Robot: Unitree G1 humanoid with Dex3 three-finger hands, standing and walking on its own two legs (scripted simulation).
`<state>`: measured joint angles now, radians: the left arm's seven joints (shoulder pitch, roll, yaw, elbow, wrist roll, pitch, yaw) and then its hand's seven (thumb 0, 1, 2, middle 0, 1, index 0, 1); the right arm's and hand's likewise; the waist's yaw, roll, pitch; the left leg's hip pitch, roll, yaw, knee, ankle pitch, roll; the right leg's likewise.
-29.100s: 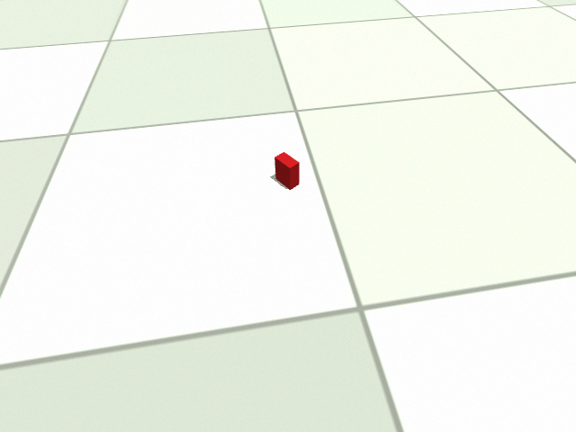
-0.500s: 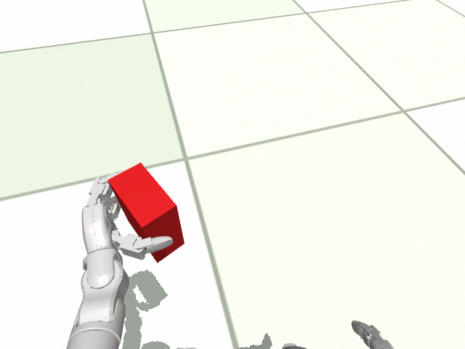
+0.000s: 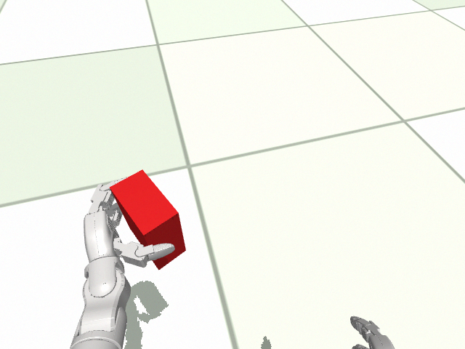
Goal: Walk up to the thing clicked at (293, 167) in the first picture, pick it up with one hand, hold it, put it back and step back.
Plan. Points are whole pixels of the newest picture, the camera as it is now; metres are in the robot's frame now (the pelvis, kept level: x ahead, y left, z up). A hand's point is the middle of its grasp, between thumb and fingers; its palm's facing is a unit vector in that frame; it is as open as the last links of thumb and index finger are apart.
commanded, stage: crouch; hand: left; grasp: from the side
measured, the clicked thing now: (150, 221) +0.35 +0.17 +0.01
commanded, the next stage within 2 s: lower in 1.82 s
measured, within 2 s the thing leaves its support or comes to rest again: neither
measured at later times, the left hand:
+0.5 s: hand (150, 252) +0.37 +0.21 -0.18, palm faces +0.36 -0.93 -0.07, open 14.1 cm
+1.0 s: hand (155, 277) +0.38 +0.24 -0.39, palm faces +0.41 -0.91 -0.05, open 14.1 cm
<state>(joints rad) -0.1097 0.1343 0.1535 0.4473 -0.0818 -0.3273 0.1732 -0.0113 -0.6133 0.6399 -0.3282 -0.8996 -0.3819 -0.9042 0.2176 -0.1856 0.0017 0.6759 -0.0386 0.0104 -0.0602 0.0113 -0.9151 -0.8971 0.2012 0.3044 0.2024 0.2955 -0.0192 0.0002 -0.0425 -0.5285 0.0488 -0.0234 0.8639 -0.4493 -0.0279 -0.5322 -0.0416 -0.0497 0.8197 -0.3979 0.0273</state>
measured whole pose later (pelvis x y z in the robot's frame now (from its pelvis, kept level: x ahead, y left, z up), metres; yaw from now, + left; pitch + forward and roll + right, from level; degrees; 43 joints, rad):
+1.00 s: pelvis -0.09 +0.00 -0.32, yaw -4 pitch +33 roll -5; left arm -0.71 0.46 0.56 1.19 0.01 -0.81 0.11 -0.01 -0.61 0.70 -0.30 -0.92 -0.35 -0.93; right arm 0.07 -0.24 0.06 0.74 -0.16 0.02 0.09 0.01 -0.92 -0.91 0.20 0.30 0.20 0.29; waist -0.19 -0.06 -0.10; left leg -2.03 0.02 -0.13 2.16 -0.72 -0.05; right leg -2.03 -0.05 -0.04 2.08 -0.63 0.02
